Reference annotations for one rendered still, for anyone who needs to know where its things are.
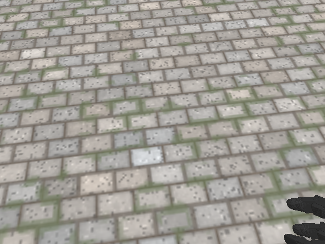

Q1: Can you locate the right robot hand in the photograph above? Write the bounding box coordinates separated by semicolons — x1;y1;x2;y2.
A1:
284;195;325;244

